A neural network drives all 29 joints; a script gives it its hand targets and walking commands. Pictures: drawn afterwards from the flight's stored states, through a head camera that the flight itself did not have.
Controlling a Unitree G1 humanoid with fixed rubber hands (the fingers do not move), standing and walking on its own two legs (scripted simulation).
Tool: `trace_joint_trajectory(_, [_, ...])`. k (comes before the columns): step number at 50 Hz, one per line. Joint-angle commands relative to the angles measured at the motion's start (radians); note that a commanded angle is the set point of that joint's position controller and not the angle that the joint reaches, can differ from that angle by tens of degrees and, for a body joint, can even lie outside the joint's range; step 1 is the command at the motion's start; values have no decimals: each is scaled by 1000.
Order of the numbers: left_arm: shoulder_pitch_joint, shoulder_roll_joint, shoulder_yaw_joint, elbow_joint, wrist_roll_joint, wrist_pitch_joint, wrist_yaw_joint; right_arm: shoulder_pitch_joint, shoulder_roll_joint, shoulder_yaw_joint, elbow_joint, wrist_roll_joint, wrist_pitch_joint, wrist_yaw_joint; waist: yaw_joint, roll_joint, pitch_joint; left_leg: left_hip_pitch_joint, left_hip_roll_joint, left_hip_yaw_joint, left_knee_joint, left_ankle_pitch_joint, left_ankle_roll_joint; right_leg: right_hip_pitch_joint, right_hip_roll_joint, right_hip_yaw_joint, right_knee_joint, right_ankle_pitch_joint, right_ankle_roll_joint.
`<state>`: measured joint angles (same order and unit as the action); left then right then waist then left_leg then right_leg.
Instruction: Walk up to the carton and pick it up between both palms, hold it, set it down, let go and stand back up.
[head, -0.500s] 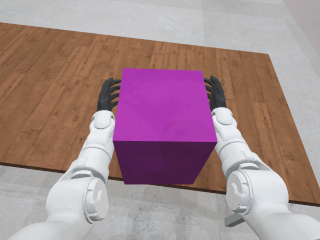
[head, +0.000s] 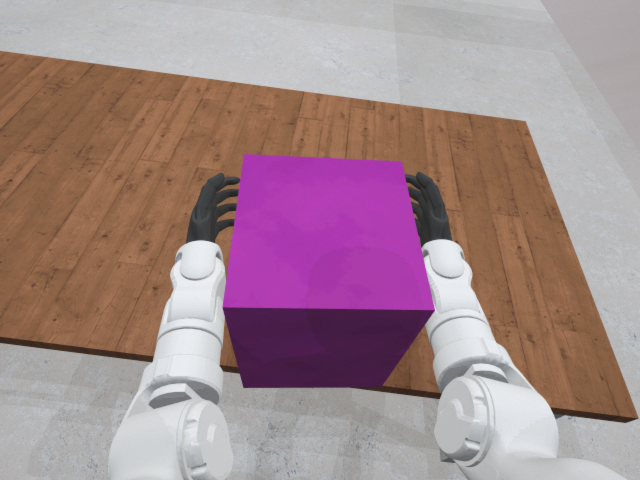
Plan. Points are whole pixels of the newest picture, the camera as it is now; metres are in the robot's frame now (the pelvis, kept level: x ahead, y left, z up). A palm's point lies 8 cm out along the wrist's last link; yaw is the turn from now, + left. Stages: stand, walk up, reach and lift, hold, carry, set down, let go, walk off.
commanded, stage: reach and lift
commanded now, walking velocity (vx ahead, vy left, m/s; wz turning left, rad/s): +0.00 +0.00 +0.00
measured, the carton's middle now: (318, 280) +0.35 +0.02 +0.02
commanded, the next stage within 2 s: none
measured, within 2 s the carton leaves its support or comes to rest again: leaves its support in 0.60 s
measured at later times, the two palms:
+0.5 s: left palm (202, 247) +0.36 +0.17 +0.07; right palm (433, 244) +0.38 -0.13 +0.08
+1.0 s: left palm (186, 226) +0.35 +0.17 +0.13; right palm (442, 231) +0.37 -0.12 +0.13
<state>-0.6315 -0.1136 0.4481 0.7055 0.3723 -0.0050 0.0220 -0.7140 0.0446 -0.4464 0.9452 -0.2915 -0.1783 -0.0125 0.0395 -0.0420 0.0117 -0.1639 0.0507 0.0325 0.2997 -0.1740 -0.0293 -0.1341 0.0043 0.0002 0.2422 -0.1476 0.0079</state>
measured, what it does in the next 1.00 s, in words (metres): stands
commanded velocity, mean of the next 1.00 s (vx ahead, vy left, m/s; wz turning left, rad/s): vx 0.00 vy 0.00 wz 0.00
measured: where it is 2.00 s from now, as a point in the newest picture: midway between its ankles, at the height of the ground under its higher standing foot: outside the picture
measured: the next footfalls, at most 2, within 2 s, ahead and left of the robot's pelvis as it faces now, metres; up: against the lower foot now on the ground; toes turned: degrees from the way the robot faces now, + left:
none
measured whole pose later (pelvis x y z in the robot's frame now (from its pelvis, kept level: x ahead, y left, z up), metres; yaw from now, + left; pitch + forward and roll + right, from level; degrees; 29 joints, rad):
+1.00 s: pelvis -0.03 +0.00 +0.00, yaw +2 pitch -4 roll +0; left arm -0.67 -0.08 0.36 0.55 0.33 0.29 0.03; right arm -0.74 0.02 -0.33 0.91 -0.12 -0.03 -0.06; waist 0.01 -0.06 0.03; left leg -0.09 0.04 0.02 0.27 -0.12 -0.02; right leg -0.06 -0.02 -0.05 0.24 -0.12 0.01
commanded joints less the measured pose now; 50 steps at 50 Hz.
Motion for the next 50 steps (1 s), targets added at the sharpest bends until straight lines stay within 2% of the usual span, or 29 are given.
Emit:
trace_joint_trajectory(1, [-404, -477, -268, -8, 16, 5, -96, -384, 502, 292, -48, -33, -61, 105, -3, 29, -385, 74, -50, 110, -7, 334, -4, 214, 17, -74, 45, 371, 22])
trace_joint_trajectory(5, [-418, -480, -299, -36, 2, -4, -83, -396, 491, 301, -52, -29, -76, 102, -4, 47, -408, 100, -45, 105, 7, 388, -16, 195, 26, -85, 53, 390, 18])
trace_joint_trajectory(12, [-421, -493, -329, -40, -12, -23, -70, -395, 488, 329, -48, -15, -103, 94, -2, 46, -446, 119, -42, 101, 23, 446, -24, 186, 35, -96, 53, 425, 12])
trace_joint_trajectory(14, [-427, -504, -349, -54, -20, -20, -71, -405, 482, 337, -58, -10, -105, 87, -15, 48, -450, 135, -40, 98, 30, 464, -28, 177, 38, -97, 49, 431, 9])
trace_joint_trajectory(18, [-463, -499, -387, -89, -44, -16, -65, -422, 487, 374, -59, 15, -102, 78, -19, 47, -473, 135, -44, 91, 26, 440, -23, 183, 35, -91, 48, 422, 9])
trace_joint_trajectory(22, [-479, -495, -398, -83, -64, 1, -70, -459, 496, 413, -94, 49, -90, 68, -8, 25, -489, 111, -51, 93, 17, 392, -9, 216, 32, -83, 52, 431, 22])
trace_joint_trajectory(23, [-427, -503, -432, -131, -47, 25, -52, -424, 476, 406, -39, 94, -63, 70, 5, 93, -440, 151, -53, 69, 35, 458, -37, 215, 42, -101, 44, 410, 2])
trace_joint_trajectory(26, [-507, -522, -478, -185, -75, 73, -40, -495, 476, 450, -130, 130, -44, 61, -25, 50, -516, 207, -49, 65, 50, 481, -38, 135, 49, -100, 24, 368, 9])
trace_joint_trajectory(30, [-558, -521, -499, -208, -109, 100, -56, -543, 496, 480, -195, 141, -10, 53, -30, 29, -543, 150, -66, 61, 22, 358, -19, 202, 32, -86, 32, 371, 25])
trace_joint_trajectory(35, [-560, -487, -433, -168, -94, 161, -89, -570, 491, 444, -187, 131, 48, 55, -17, -2, -442, 94, -74, 73, -37, 171, 13, 213, 17, -79, 12, 216, 33])
trace_joint_trajectory(39, [-565, -462, -382, -160, -81, 205, -107, -585, 475, 396, -161, 124, 77, 62, -12, -2, -373, 100, -76, 85, -62, 107, 22, 185, 16, -86, -6, 104, 34])
trace_joint_trajectory(44, [-565, -459, -386, -181, -80, 245, -109, -598, 449, 374, -161, 140, 92, 64, -28, 19, -360, 179, -73, 78, -44, 150, 7, 146, 29, -106, -16, 84, 31])
trace_joint_trajectory(50, [-565, -482, -477, -259, -113, 276, -96, -600, 424, 423, -198, 199, 99, 54, -64, 54, -400, 293, -69, 50, 9, 310, -30, 119, 49, -125, -13, 151, 25])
